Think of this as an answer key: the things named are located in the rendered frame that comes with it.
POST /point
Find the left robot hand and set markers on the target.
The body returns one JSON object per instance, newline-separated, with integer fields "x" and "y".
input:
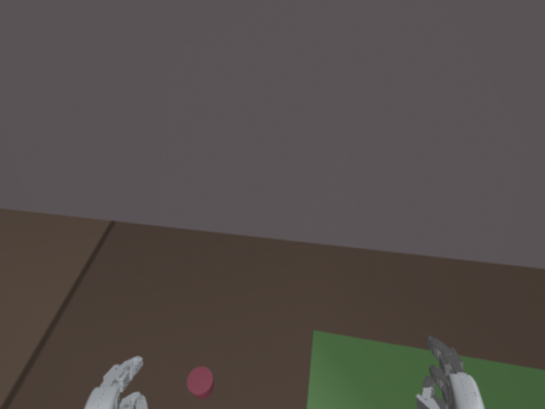
{"x": 107, "y": 396}

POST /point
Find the cup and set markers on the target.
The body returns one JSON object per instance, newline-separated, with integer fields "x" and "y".
{"x": 200, "y": 382}

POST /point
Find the right robot hand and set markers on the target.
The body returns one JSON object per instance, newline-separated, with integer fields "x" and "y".
{"x": 459, "y": 390}

